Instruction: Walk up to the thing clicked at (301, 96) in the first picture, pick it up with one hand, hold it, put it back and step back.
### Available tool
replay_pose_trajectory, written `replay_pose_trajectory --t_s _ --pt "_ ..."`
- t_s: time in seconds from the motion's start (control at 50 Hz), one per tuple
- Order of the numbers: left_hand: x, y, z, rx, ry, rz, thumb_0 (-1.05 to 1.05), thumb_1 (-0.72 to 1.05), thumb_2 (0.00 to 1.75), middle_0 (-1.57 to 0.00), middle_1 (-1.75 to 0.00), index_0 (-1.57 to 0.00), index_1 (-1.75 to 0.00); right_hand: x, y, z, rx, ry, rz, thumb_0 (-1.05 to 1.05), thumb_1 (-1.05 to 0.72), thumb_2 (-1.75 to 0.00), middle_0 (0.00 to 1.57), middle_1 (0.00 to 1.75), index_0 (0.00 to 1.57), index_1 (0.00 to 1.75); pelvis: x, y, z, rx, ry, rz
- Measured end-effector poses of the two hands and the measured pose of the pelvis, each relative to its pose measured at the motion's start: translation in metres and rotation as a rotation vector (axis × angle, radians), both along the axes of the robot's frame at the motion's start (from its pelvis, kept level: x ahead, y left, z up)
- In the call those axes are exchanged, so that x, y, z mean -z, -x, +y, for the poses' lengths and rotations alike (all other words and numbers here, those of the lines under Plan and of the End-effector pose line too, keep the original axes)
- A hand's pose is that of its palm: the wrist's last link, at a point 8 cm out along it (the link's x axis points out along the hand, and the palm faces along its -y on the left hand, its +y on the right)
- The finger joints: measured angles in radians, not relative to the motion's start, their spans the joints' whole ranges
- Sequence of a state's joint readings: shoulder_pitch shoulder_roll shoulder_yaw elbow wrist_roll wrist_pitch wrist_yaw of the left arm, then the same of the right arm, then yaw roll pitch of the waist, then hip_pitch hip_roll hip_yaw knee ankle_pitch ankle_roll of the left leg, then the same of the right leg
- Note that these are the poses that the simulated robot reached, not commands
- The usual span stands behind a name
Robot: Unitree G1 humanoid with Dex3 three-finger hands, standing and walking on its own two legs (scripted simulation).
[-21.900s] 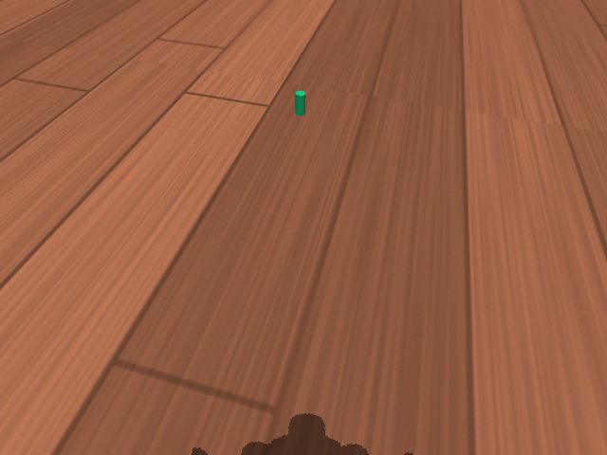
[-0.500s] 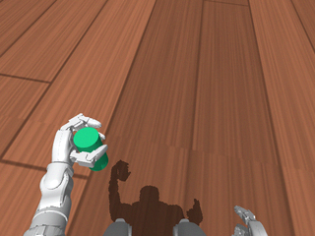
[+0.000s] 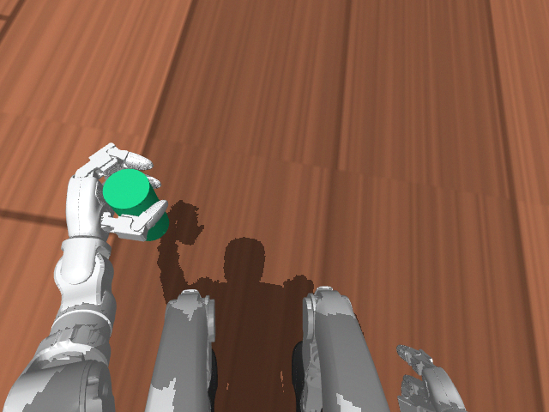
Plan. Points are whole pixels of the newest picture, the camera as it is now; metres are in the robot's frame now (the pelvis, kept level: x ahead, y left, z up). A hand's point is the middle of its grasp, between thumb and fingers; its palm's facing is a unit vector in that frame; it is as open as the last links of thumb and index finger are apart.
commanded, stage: crouch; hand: left
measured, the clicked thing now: (140, 208) +0.41 +0.19 -0.07
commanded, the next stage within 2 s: lower in 1.06 s
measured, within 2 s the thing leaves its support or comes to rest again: neither
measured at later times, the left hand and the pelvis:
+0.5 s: hand (161, 217) +0.44 +0.19 -0.21, palm faces +0.09 -1.00 -0.03, open 8.4 cm; pelvis -0.03 +0.00 -0.16, yaw -2 degrees
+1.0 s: hand (165, 223) +0.45 +0.20 -0.28, palm faces +0.07 -1.00 -0.02, open 8.4 cm; pelvis -0.04 +0.01 -0.20, yaw -6 degrees
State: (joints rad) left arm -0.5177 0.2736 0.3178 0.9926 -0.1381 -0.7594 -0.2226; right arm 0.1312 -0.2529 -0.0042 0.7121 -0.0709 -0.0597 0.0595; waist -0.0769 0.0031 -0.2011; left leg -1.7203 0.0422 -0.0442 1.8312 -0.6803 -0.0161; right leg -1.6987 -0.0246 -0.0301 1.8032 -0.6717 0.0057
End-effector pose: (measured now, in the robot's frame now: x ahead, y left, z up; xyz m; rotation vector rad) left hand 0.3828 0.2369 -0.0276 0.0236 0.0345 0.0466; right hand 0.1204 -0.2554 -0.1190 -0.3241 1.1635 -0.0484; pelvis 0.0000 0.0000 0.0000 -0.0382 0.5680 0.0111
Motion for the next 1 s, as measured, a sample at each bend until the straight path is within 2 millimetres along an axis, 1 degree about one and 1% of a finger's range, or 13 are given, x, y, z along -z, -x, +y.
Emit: replay_pose_trajectory --t_s 0.1,0.16,0.22,0.32,0.42,0.54,0.64,0.78,1.0 --pt "0.048 -0.001 0.002 -0.015 0.001 0.014 0.03 -0.19 1.11 -0.83 -1.08 -0.82 -1.07 0.041 0.011 0.004 -0.022 -0.009 0.033 0.01 -0.91 -0.9 0.2 0.3 0.2 0.3 0.039 0.01 0.0 0.002 0.003 0.02" --pt "0.076 -0.002 0.002 -0.019 0.002 0.016 0.03 -0.19 1.11 -0.83 -1.07 -0.82 -1.07 0.064 0.02 0.003 -0.032 -0.003 0.053 0.01 -0.91 -0.9 0.2 0.3 0.2 0.3 0.062 0.017 0.0 0.003 0.005 0.022" --pt "0.1 -0.005 0.002 -0.02 -0.001 0.009 0.03 -0.19 1.11 -0.83 -1.07 -0.82 -1.06 0.085 0.03 0.0 -0.035 0.007 0.076 0.01 -0.91 -0.9 0.2 0.3 0.2 0.3 0.084 0.022 -0.001 0.005 0.008 0.018" --pt "0.133 -0.014 0.002 -0.03 -0.006 0.007 0.03 -0.2 1.11 -0.83 -1.07 -0.82 -1.06 0.114 0.051 -0.007 -0.027 0.027 0.121 0.01 -0.91 -0.9 0.2 0.3 0.2 0.3 0.116 0.029 -0.002 0.009 0.011 0.001" --pt "0.158 -0.022 0.004 -0.039 -0.007 0.007 0.03 -0.2 1.11 -0.83 -1.07 -0.82 -1.06 0.135 0.073 -0.014 -0.013 0.047 0.172 0.01 -0.91 -0.9 0.2 0.3 0.2 0.3 0.141 0.034 -0.003 0.017 0.017 -0.019" --pt "0.183 -0.031 0.008 -0.04 0.0 0.006 0.03 -0.2 1.11 -0.83 -1.07 -0.82 -1.06 0.151 0.094 -0.019 -0.008 0.069 0.229 0.01 -0.91 -0.9 0.2 0.3 0.2 0.3 0.163 0.035 -0.002 0.028 0.031 -0.038" --pt "0.203 -0.034 0.009 -0.032 0.004 0.011 0.03 -0.2 1.11 -0.83 -1.07 -0.82 -1.06 0.158 0.102 -0.02 -0.014 0.089 0.254 0.01 -0.91 -0.9 0.2 0.3 0.2 0.3 0.177 0.036 0.0 0.035 0.047 -0.055" --pt "0.225 -0.037 0.009 -0.015 0.007 0.016 0.03 -0.2 1.11 -0.83 -1.07 -0.82 -1.06 0.163 0.101 -0.02 -0.042 0.117 0.268 0.01 -0.9 -0.9 0.2 0.3 0.2 0.3 0.189 0.037 0.003 0.046 0.069 -0.078" --pt "0.248 -0.04 0.015 -0.021 0.003 0.013 0.03 -0.2 1.12 -0.83 -1.07 -0.82 -1.06 0.167 0.092 -0.017 -0.109 0.145 0.272 0.01 -0.9 -0.9 0.2 0.3 0.2 0.3 0.202 0.037 0.006 0.057 0.101 -0.112"
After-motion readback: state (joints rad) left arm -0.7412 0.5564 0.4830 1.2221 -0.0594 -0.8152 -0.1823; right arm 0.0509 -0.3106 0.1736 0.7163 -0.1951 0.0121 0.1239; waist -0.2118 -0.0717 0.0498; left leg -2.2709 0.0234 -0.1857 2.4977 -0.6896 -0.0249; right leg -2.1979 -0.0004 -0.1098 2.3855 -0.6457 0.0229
